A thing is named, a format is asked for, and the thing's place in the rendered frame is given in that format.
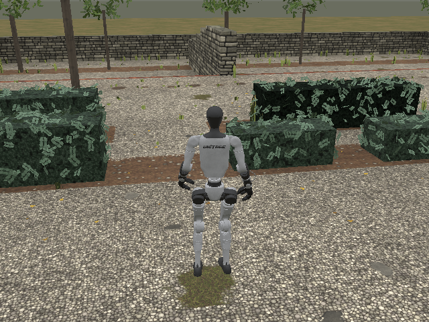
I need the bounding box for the robot left hand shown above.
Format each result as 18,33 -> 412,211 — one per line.
178,178 -> 194,190

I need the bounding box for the left robot forearm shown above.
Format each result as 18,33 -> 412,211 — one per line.
178,161 -> 189,182

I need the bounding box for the robot left upper arm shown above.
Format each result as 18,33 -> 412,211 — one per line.
182,135 -> 200,172

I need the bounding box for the robot right hand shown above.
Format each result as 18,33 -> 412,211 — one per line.
237,186 -> 253,201

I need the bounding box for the right robot forearm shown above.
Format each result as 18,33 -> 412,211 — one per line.
240,162 -> 252,189

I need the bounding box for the right robot shin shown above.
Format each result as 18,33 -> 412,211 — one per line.
220,220 -> 231,266

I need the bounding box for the robot right upper arm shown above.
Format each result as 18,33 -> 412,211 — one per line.
229,136 -> 247,173

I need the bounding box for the left robot foot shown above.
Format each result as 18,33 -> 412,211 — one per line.
193,261 -> 203,277

